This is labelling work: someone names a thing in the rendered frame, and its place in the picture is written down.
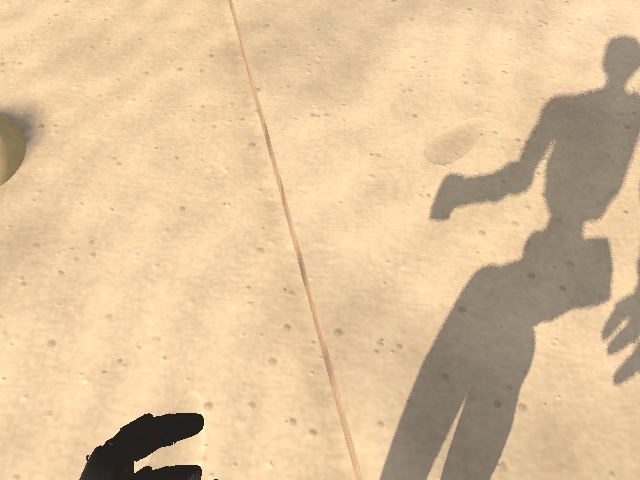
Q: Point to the robot left hand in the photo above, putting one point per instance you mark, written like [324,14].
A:
[138,439]

